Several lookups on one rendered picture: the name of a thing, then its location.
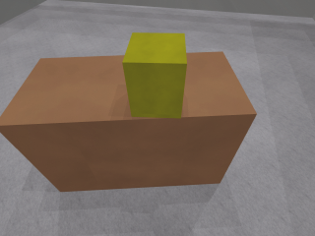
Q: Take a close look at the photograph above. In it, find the pedestal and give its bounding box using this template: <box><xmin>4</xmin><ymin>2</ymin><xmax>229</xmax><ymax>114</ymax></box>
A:
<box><xmin>0</xmin><ymin>51</ymin><xmax>257</xmax><ymax>193</ymax></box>

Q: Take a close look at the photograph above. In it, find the carton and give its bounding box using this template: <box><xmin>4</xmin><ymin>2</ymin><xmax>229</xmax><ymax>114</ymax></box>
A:
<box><xmin>122</xmin><ymin>32</ymin><xmax>187</xmax><ymax>119</ymax></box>

